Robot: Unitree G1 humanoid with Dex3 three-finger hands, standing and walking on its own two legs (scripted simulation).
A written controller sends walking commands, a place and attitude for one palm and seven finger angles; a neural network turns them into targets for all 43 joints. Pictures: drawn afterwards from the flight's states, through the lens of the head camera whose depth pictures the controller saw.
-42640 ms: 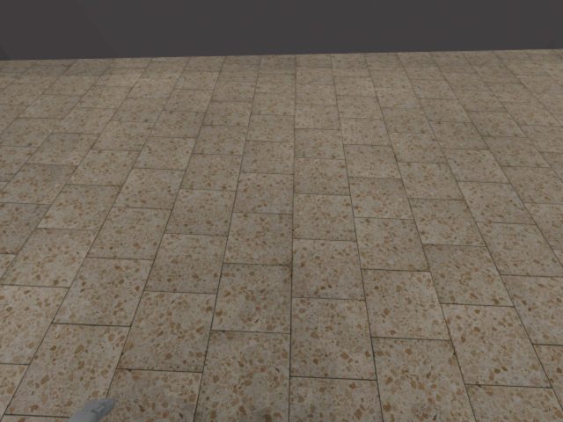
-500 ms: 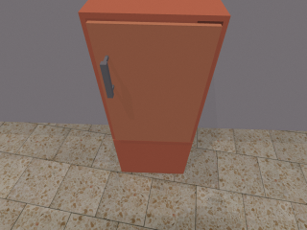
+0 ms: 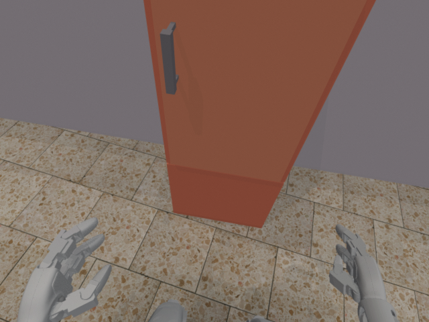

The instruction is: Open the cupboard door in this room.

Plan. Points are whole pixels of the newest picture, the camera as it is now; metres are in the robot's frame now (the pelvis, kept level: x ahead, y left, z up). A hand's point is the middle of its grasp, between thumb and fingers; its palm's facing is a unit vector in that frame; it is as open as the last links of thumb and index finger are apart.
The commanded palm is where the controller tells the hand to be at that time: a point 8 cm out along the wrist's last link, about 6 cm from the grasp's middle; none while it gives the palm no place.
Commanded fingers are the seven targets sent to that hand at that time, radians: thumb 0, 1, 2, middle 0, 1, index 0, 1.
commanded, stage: raise the hand with hooked fingers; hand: left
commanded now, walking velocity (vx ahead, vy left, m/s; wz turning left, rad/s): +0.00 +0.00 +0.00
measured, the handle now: (171, 59) +0.60 +0.18 +0.15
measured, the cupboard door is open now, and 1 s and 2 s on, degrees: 0 0 0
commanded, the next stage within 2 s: move the hooked fingers beside the handle in 1.60 s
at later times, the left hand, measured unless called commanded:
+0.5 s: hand (76, 220) +0.24 +0.25 +0.09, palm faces +0.00 -1.00 -0.08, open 12.1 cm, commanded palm +0.21 +0.30 +0.11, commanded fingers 0.00 -0.29 0.39 -0.28 -1.07 -0.28 -1.07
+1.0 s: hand (45, 164) +0.29 +0.29 +0.15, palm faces +0.02 -1.00 -0.06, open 13.9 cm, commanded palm +0.26 +0.34 +0.16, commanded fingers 0.00 -0.50 0.30 -0.30 -1.20 -0.30 -1.20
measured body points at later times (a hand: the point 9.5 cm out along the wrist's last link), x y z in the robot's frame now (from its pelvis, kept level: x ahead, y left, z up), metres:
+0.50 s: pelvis -0.01 +0.02 +0.02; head +0.03 +0.02 +0.47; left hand +0.23 +0.30 +0.10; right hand +0.12 -0.24 -0.06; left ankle +0.02 +0.13 -0.67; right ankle +0.01 -0.10 -0.67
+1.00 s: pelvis +0.01 +0.03 +0.05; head +0.02 +0.03 +0.50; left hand +0.28 +0.35 +0.16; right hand +0.18 -0.20 -0.02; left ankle +0.02 +0.13 -0.67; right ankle +0.01 -0.10 -0.67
